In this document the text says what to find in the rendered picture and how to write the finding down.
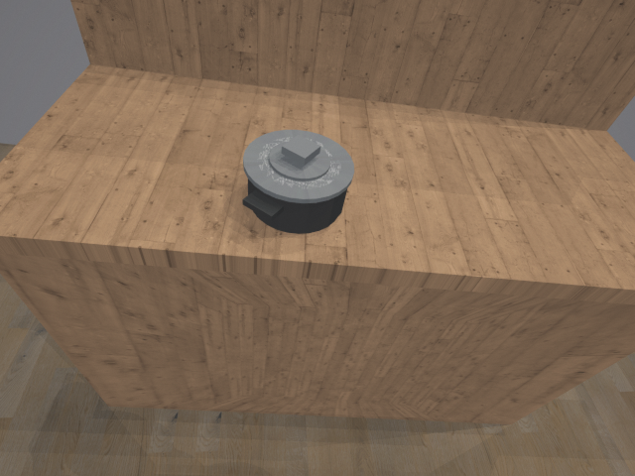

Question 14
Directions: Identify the pot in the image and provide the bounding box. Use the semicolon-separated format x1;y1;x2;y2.
243;180;347;234

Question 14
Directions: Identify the knob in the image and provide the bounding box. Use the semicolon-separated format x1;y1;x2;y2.
281;135;320;165

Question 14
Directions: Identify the table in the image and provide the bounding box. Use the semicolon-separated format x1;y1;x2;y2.
0;0;635;424

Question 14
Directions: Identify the lid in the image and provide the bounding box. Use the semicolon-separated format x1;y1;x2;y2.
243;130;354;203

